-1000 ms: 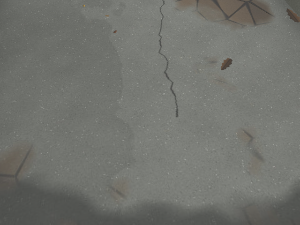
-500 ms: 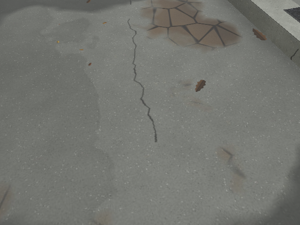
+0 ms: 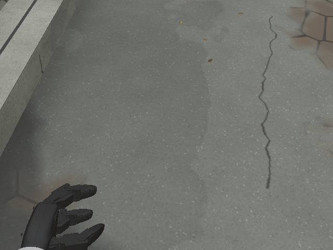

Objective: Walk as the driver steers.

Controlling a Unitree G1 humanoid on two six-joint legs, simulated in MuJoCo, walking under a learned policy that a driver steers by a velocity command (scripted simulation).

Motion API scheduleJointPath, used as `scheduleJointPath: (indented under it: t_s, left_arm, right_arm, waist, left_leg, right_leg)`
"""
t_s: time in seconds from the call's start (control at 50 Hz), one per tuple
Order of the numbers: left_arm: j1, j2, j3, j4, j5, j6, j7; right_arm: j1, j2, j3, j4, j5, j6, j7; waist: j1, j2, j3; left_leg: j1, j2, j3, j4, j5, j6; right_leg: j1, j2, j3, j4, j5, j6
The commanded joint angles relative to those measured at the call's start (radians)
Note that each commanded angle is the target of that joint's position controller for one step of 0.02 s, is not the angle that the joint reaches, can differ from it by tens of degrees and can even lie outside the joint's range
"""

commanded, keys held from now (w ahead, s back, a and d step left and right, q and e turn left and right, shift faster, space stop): w+e+shift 1.00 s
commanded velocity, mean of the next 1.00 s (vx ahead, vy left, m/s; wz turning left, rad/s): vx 0.98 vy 0.00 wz -0.61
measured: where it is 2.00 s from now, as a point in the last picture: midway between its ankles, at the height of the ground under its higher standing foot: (234, 103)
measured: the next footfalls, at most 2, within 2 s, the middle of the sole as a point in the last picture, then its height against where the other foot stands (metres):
right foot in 0.18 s outside the picture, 0.18 m lower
left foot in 0.52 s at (123, 209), level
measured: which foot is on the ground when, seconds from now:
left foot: down 0.00-0.18, up 0.20-0.50, down 0.52-0.96, up 0.98-1.00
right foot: up 0.00-0.16, down 0.18-0.52, up 0.54-0.94, down 0.96-1.00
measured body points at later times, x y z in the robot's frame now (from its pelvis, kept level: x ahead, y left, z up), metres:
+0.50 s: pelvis +0.47 +0.01 -0.13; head +0.49 +0.02 +0.32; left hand +0.46 +0.27 -0.26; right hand +0.72 -0.23 -0.15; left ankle +0.66 +0.15 -0.84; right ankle +0.29 -0.08 -0.84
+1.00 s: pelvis +0.88 -0.14 -0.16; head +0.90 -0.16 +0.29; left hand +1.21 -0.08 -0.22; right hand +0.71 -0.36 -0.28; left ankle +0.74 +0.14 -0.73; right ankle +0.96 -0.24 -0.85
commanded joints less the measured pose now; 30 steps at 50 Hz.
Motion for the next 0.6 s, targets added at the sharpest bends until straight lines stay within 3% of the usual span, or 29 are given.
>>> scheduleJointPath:
  t_s: [0.02, 0.04, 0.06, 0.1, 0.12, 0.14, 0.16, 0.18, 0.2, 0.22, 0.24, 0.26, 0.28, 0.3, 0.32, 0.34, 0.36, 0.38, 0.42, 0.44, 0.46, 0.48, 0.5, 0.52, 0.54, 0.56, 0.58, 0.6]
  left_arm:
    - [0.052, 0.027, 0.012, -0.003, 0.039, 0.006, -0.038]
    - [0.057, 0.011, 0.005, -0.007, 0.016, 0.026, -0.038]
    - [0.038, 0.015, 0.007, -0.021, 0.003, 0.037, -0.031]
    - [-0.041, 0.038, 0.024, -0.032, -0.023, 0.028, -0.026]
    - [0.037, 0.065, 0.042, -0.006, -0.024, 0.022, -0.024]
    - [0.15, 0.1, 0.063, 0.043, -0.02, 0.016, -0.022]
    - [0.361, 0.118, 0.083, 0.123, -0.035, 0.021, -0.024]
    - [0.704, 0.122, 0.094, 0.216, -0.025, 0.032, -0.03]
    - [0.867, 0.038, 0.06, 0.311, 0.002, 0.051, -0.034]
    - [0.746, 0.037, 0.049, 0.283, 0.025, 0.052, -0.026]
    - [0.654, 0.116, 0.089, 0.223, 0.012, 0.055, -0.001]
    - [0.519, 0.18, 0.116, 0.192, 0.024, 0.046, 0.027]
    - [0.353, 0.111, 0.088, 0.141, 0.011, 0.043, 0.043]
    - [0.273, 0.105, 0.077, 0.121, 0.021, 0.031, 0.044]
    - [0.236, 0.082, 0.064, 0.116, 0.015, 0.018, 0.049]
    - [0.242, 0.083, 0.066, 0.118, 0.006, 0.016, 0.061]
    - [0.278, 0.1, 0.073, 0.14, -0.007, 0.022, 0.076]
    - [0.328, 0.118, 0.082, 0.157, -0.027, 0.028, 0.087]
    - [0.428, 0.122, 0.084, 0.177, -0.046, 0.036, 0.085]
    - [0.465, 0.107, 0.082, 0.184, -0.052, 0.043, 0.08]
    - [0.495, 0.096, 0.08, 0.19, -0.056, 0.052, 0.078]
    - [0.502, 0.098, 0.08, 0.191, -0.05, 0.061, 0.075]
    - [0.467, 0.108, 0.08, 0.176, -0.038, 0.065, 0.069]
    - [0.397, 0.077, 0.065, 0.132, -0.002, 0.063, 0.059]
    - [0.569, -0.051, 0.026, 0.088, -0.042, 0.05, 0.051]
    - [0.538, 0.016, 0.028, 0.095, -0.081, 0.057, 0.064]
    - [0.42, 0.055, 0.039, 0.083, -0.073, 0.068, 0.071]
    - [0.336, 0.058, 0.039, 0.063, -0.045, 0.075, 0.069]
  right_arm:
    - [-0.141, -0.155, -0.032, -0.071, 0.005, -0.023, -0.077]
    - [-0.113, -0.165, -0.035, -0.052, 0.019, -0.021, -0.07]
    - [-0.091, -0.151, -0.033, -0.042, 0.015, -0.021, -0.058]
    - [-0.026, -0.086, -0.024, -0.008, 0.003, -0.012, -0.038]
    - [-0.052, -0.08, -0.027, 0.0, 0.005, -0.011, -0.04]
    - [-0.042, -0.084, -0.027, 0.004, -0.004, -0.012, -0.035]
    - [-0.108, -0.102, -0.038, -0.004, 0.002, -0.014, -0.034]
    - [-0.277, -0.117, -0.045, -0.036, 0.01, -0.032, -0.026]
    - [-0.428, 0.012, -0.012, -0.114, -0.06, -0.073, -0.003]
    - [-0.245, 0.075, 0.02, -0.203, -0.019, -0.103, 0.006]
    - [-0.23, 0.009, 0.025, -0.221, 0.015, -0.136, 0.021]
    - [-0.252, -0.066, 0.006, -0.211, 0.057, -0.144, 0.021]
    - [-0.324, -0.134, -0.02, -0.196, 0.025, -0.122, -0.005]
    - [-0.35, -0.125, -0.023, -0.193, -0.002, -0.106, -0.025]
    - [-0.381, -0.122, -0.02, -0.193, -0.019, -0.089, -0.04]
    - [-0.409, -0.114, -0.016, -0.216, -0.04, -0.085, -0.044]
    - [-0.454, -0.078, -0.001, -0.221, -0.056, -0.085, -0.034]
    - [-0.5, -0.056, 0.007, -0.231, -0.049, -0.085, -0.02]
    - [-0.559, -0.052, -0.001, -0.245, -0.011, -0.086, -0.007]
    - [-0.568, -0.055, -0.008, -0.247, -0.002, -0.087, -0.008]
    - [-0.558, -0.068, -0.02, -0.245, 0.006, -0.091, -0.008]
    - [-0.487, -0.098, -0.042, -0.232, 0.011, -0.096, -0.01]
    - [-0.336, -0.135, -0.066, -0.208, 0.013, -0.102, -0.011]
    - [-0.06, -0.205, -0.09, -0.171, 0.017, -0.097, -0.019]
    - [0.007, -0.315, -0.102, -0.14, -0.022, -0.098, -0.003]
    - [-0.018, -0.253, -0.097, -0.133, -0.014, -0.094, 0.006]
    - [-0.089, -0.173, -0.083, -0.13, -0.008, -0.084, -0.001]
    - [-0.137, -0.138, -0.071, -0.119, -0.017, -0.074, -0.003]
  waist:
    - [0.096, -0.002, -0.024]
    - [0.083, 0.039, -0.018]
    - [0.062, 0.08, 0.003]
    - [0.0, 0.088, 0.048]
    - [0.033, 0.128, 0.035]
    - [0.056, 0.099, -0.016]
    - [0.155, 0.167, -0.028]
    - [0.362, 0.075, -0.064]
    - [0.384, -0.174, -0.067]
    - [0.171, -0.271, -0.11]
    - [0.155, -0.228, -0.212]
    - [0.097, -0.136, -0.141]
    - [0.036, 0.101, -0.037]
    - [-0.009, 0.14, 0.059]
    - [-0.026, 0.159, 0.131]
    - [-0.02, 0.112, 0.142]
    - [0.008, 0.067, 0.116]
    - [0.045, 0.033, 0.095]
    - [0.101, 0.015, 0.075]
    - [0.115, 0.01, 0.059]
    - [0.108, 0.006, 0.03]
    - [0.058, -0.002, -0.034]
    - [-0.043, -0.017, -0.138]
    - [-0.18, 0.005, -0.314]
    - [-0.062, 0.404, -0.504]
    - [-0.074, 0.399, -0.392]
    - [-0.088, 0.285, -0.182]
    - [-0.071, 0.149, -0.069]
  left_leg:
    - [-0.471, 0.092, -0.149, -0.304, 0.191, 0.103]
    - [-0.413, 0.091, -0.126, -0.287, 0.197, 0.088]
    - [-0.306, 0.094, -0.125, -0.252, 0.233, 0.08]
    - [0.021, 0.124, -0.135, -0.147, 0.422, 0.058]
    - [0.159, 0.136, -0.146, -0.034, 0.602, 0.051]
    - [0.265, 0.133, -0.112, 0.096, 0.867, 0.037]
    - [0.186, 0.165, -0.1, 0.319, 1.112, 0.025]
    - [-0.109, 0.098, -0.018, 0.854, 0.952, -0.009]
    - [-0.54, 0.002, 0.096, 1.152, 0.113, -0.009]
    - [-0.809, 0.048, -0.11, 1.018, 0.125, -0.02]
    - [-0.888, 0.089, -0.181, 0.795, 0.204, -0.024]
    - [-0.952, 0.147, -0.214, 0.649, 0.325, -0.022]
    - [-0.771, 0.2, -0.216, 0.445, 0.455, -0.061]
    - [-0.659, 0.217, -0.231, 0.331, 0.47, -0.109]
    - [-0.577, 0.255, -0.238, 0.187, 0.444, -0.156]
    - [-0.452, 0.254, -0.217, 0.039, 0.529, -0.17]
    - [-0.256, 0.228, -0.157, -0.114, 0.624, -0.161]
    - [-0.07, 0.181, -0.086, -0.226, 0.712, -0.159]
    - [0.05, 0.118, -0.047, -0.337, 0.812, -0.173]
    - [0.056, 0.1, -0.052, -0.408, 0.795, -0.171]
    - [0.081, 0.09, -0.063, -0.467, 0.753, -0.155]
    - [0.167, 0.066, -0.059, -0.498, 0.686, -0.129]
    - [0.347, 0.093, -0.071, -0.457, 0.652, -0.101]
    - [0.663, 0.237, -0.21, -0.392, 0.464, -0.047]
    - [0.907, 0.529, -0.816, -0.592, 0.146, 0.128]
    - [0.849, 0.541, -0.979, -0.707, -0.142, 0.141]
    - [0.714, 0.49, -0.792, -0.711, -0.039, 0.098]
    - [0.561, 0.454, -0.611, -0.704, 0.192, 0.074]
  right_leg:
    - [0.532, 0.078, -0.136, -0.304, 0.637, 0.014]
    - [0.544, 0.091, -0.147, -0.344, 0.586, 0.017]
    - [0.499, 0.094, -0.16, -0.396, 0.464, 0.016]
    - [0.308, 0.064, -0.171, -0.566, 0.307, 0.012]
    - [0.27, 0.016, -0.139, -0.655, 0.34, -0.006]
    - [0.31, 0.039, -0.157, -0.673, 0.355, -0.023]
    - [0.472, 0.003, -0.096, -0.709, 0.29, -0.064]
    - [0.821, -0.094, 0.018, -0.787, 0.398, -0.192]
    - [1.113, -0.062, -0.005, -0.552, 0.477, -0.147]
    - [1.246, -0.084, 0.267, -0.428, 0.349, -0.236]
    - [1.313, -0.208, 0.563, -0.619, -0.203, -0.367]
    - [1.198, -0.317, 0.818, -0.758, -0.598, -0.406]
    - [0.851, -0.273, 0.808, -0.83, -0.599, -0.354]
    - [0.579, -0.247, 0.8, -0.832, -0.507, -0.369]
    - [0.389, -0.215, 0.72, -0.849, -0.415, -0.356]
    - [0.268, -0.141, 0.602, -0.855, -0.333, -0.324]
    - [0.17, -0.047, 0.439, -0.861, -0.276, -0.282]
    - [0.096, 0.011, 0.331, -0.878, -0.26, -0.251]
    - [0.145, 0.023, 0.324, -0.855, -0.289, -0.22]
    - [0.241, 0.03, 0.334, -0.814, -0.297, -0.205]
    - [0.336, 0.03, 0.341, -0.749, -0.254, -0.181]
    - [0.412, 0.044, 0.326, -0.629, -0.087, -0.147]
    - [0.404, 0.072, 0.278, -0.425, 0.074, -0.098]
    - [0.25, 0.108, 0.211, -0.095, 0.048, -0.047]
    - [0.016, 0.176, 0.155, 0.284, -0.541, -0.011]
    - [-0.158, 0.084, 0.111, 0.41, -0.484, -0.012]
    - [-0.243, 0.042, 0.067, 0.431, -0.399, -0.016]
    - [-0.218, 0.001, 0.04, 0.395, -0.335, -0.019]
